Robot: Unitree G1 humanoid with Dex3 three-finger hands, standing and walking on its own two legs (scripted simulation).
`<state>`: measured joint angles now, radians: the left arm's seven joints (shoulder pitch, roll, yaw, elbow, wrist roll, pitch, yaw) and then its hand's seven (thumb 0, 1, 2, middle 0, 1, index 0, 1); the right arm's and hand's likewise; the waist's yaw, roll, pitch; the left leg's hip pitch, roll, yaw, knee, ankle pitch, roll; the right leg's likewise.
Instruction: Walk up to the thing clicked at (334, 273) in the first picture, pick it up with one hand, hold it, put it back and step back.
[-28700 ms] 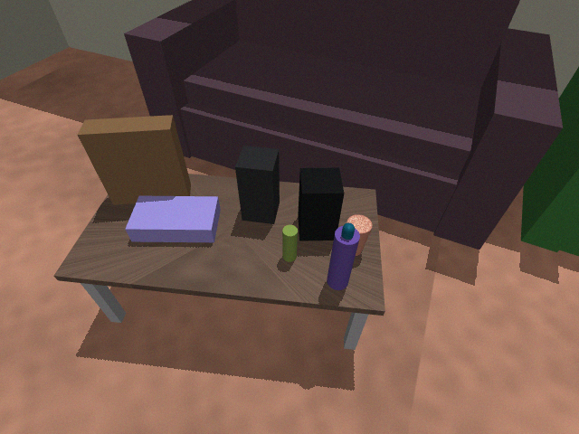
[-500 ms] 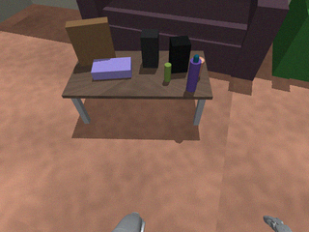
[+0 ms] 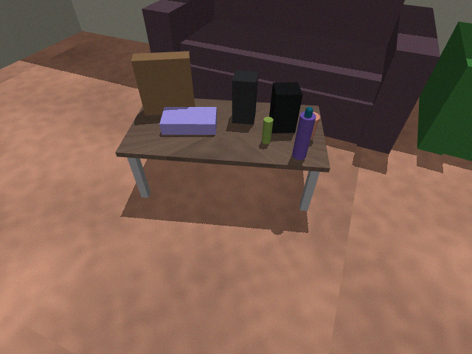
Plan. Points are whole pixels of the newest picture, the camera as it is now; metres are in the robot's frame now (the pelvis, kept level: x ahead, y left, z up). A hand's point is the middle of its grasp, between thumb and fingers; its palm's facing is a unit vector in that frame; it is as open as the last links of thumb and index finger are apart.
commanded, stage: step back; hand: right
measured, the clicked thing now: (304, 133) +1.04 -0.25 -0.28
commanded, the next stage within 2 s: stand in 0.58 s
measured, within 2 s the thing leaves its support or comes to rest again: neither
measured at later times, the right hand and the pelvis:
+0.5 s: hand out of the picture +0.16 -0.21 -0.14, palm faces +0.00 +0.94 -0.33, open 7.4 cm; pelvis +0.05 +0.03 +0.01, yaw +0 degrees
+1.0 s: hand out of the picture +0.12 -0.23 -0.13, palm faces +0.02 +0.94 -0.33, open 7.4 cm; pelvis +0.03 +0.02 +0.02, yaw -1 degrees
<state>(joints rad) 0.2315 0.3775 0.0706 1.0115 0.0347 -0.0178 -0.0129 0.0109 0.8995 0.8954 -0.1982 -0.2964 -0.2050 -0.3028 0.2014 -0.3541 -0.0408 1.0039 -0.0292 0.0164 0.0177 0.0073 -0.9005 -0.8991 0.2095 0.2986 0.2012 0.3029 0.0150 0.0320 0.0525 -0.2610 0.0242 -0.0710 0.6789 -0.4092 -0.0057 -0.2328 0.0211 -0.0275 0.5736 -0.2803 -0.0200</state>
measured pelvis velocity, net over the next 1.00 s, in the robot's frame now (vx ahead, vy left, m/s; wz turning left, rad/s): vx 0.03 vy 0.02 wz -0.01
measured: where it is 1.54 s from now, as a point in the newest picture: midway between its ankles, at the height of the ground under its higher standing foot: outside the picture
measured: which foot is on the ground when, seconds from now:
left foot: down 0.00-1.00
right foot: down 0.00-1.00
